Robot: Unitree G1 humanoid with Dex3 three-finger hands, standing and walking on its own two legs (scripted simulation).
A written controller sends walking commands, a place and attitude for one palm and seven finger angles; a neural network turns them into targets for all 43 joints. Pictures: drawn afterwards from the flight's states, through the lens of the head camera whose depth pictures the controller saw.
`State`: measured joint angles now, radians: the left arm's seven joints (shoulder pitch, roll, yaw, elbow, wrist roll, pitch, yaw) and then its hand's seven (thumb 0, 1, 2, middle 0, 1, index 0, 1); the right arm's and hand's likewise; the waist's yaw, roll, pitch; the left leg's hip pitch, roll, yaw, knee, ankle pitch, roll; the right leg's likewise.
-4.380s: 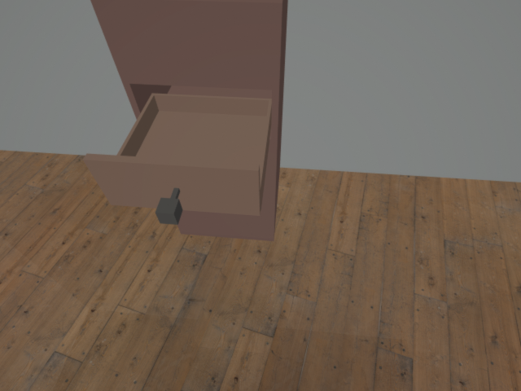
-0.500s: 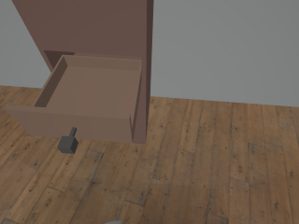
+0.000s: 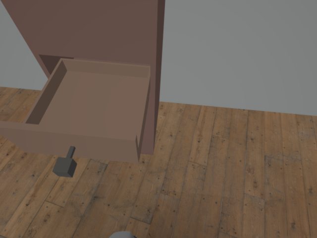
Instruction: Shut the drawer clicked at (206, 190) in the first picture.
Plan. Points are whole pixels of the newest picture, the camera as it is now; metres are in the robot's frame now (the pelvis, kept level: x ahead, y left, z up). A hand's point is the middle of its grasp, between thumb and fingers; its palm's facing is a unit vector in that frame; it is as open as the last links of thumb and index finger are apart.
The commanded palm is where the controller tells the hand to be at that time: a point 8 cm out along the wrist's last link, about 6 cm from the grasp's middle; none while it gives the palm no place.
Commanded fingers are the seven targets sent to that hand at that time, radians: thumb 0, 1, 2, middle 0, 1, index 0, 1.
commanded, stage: come to a stop and stand still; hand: left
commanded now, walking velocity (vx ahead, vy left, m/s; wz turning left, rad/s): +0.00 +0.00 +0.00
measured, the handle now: (68, 160) +0.31 +0.28 -0.07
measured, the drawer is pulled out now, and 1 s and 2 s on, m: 0.30 0.30 0.30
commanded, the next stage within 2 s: look again from close up in 0.44 s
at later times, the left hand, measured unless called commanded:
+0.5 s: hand out of the picture +0.03 +0.18 -0.16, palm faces +0.00 -0.97 -0.23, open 7.4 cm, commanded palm none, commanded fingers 0.00 0.90 0.90 -0.20 -0.30 -0.20 -0.30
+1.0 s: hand out of the picture -0.02 +0.19 -0.17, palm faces -0.02 -0.98 -0.20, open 7.4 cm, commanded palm none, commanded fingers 0.00 0.90 0.90 -0.20 -0.30 -0.20 -0.30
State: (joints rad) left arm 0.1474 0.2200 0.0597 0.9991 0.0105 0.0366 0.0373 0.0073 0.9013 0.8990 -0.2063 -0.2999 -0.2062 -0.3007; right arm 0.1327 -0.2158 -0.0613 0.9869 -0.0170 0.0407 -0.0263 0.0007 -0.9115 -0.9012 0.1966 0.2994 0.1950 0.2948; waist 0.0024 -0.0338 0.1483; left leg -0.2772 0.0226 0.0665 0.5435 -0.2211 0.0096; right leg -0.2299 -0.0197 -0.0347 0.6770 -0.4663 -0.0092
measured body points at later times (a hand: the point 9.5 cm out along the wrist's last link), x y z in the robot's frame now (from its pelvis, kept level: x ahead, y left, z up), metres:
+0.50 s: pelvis -0.02 +0.00 +0.00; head -0.03 -0.01 +0.45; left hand +0.03 +0.23 -0.14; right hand +0.05 -0.23 -0.15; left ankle +0.02 +0.12 -0.73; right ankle -0.05 -0.12 -0.73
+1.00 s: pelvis -0.02 +0.01 +0.01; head -0.01 +0.02 +0.46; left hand -0.02 +0.24 -0.15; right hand -0.01 -0.23 -0.14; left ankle +0.02 +0.12 -0.73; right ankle -0.05 -0.12 -0.73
